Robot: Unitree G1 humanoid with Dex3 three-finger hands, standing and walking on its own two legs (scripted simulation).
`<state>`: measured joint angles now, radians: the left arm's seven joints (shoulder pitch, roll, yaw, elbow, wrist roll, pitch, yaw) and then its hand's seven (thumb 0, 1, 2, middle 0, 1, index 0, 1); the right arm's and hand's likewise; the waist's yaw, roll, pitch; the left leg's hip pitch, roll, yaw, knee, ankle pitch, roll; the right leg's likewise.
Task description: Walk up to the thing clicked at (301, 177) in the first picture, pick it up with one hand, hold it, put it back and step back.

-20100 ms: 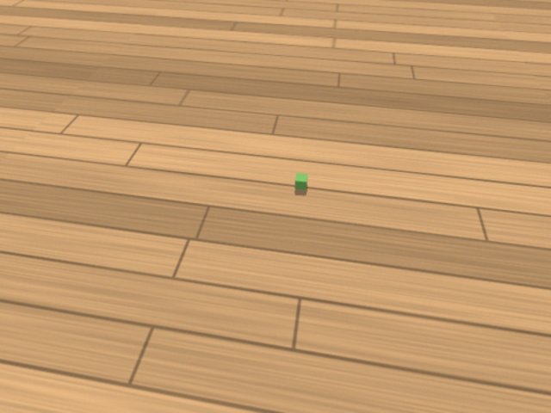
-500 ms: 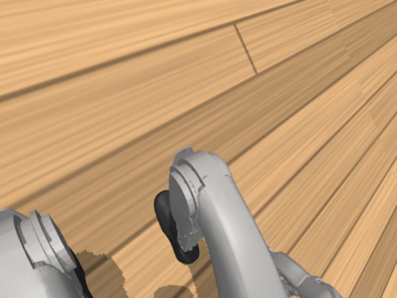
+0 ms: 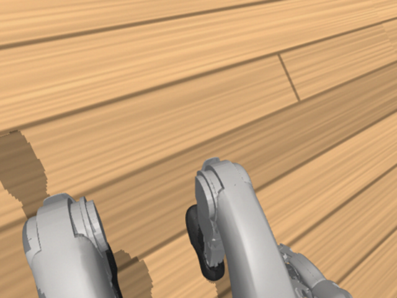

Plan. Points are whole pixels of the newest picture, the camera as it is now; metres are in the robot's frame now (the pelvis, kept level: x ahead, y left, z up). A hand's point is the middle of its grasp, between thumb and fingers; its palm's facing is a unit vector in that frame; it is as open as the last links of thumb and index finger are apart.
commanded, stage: settle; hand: left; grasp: from above
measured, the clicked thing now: out of the picture +0.47 +0.36 -0.22
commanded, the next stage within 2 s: lift in 0.20 s
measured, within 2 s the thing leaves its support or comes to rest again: neither
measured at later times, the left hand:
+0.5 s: hand out of the picture +0.45 +0.35 -0.12, palm faces -0.42 -0.15 -0.89, open 8.6 cm
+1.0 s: hand out of the picture +0.36 +0.35 +0.03, palm faces -0.41 -0.17 -0.90, open 8.6 cm
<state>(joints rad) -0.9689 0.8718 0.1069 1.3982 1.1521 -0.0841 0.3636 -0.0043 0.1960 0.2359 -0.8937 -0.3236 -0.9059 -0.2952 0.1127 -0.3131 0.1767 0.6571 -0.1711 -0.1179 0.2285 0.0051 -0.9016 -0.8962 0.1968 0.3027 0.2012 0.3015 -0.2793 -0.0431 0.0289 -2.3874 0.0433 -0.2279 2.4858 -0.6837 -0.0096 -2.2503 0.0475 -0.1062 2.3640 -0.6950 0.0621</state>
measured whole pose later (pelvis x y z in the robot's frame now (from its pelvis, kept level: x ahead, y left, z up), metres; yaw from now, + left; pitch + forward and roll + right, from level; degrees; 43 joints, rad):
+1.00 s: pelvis -0.02 +0.00 +0.13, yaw +8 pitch +33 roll -6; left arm -0.62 0.64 0.00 0.84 1.00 -0.02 0.05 -0.01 0.23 0.21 -0.86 -0.34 -0.87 -0.32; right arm 0.15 -0.27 0.00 0.64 -0.02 0.05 0.05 0.01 -0.89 -0.89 0.20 0.30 0.20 0.30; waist -0.12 0.04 -0.16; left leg -2.00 0.05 -0.10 2.04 -0.61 0.00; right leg -1.91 0.00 -0.03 1.99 -0.64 0.05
